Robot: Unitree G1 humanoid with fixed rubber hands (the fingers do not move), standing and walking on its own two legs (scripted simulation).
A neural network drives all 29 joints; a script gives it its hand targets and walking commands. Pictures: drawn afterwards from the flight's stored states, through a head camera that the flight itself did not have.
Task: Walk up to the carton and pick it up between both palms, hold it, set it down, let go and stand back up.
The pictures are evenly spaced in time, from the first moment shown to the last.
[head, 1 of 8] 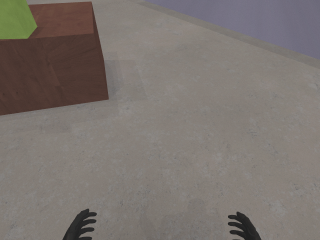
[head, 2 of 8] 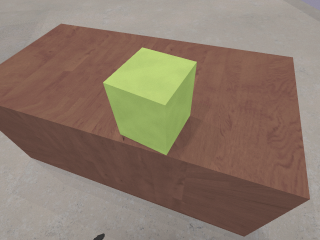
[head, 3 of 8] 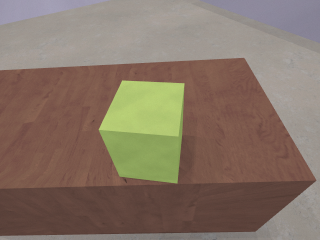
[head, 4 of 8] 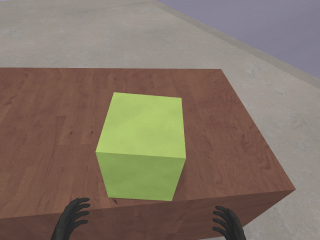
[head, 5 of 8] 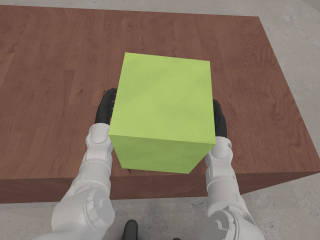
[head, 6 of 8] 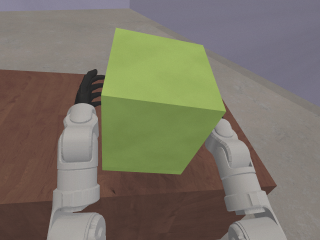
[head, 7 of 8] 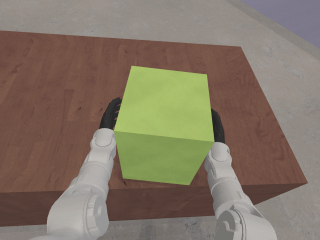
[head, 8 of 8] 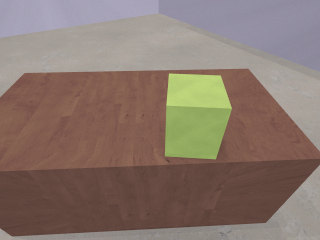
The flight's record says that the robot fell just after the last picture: no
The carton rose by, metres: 0.22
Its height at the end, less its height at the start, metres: +0.00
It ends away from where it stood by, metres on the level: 0.01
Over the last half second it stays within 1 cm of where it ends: yes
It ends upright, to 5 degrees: yes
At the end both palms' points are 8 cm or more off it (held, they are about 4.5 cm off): yes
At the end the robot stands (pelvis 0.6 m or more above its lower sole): yes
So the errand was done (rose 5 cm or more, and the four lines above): yes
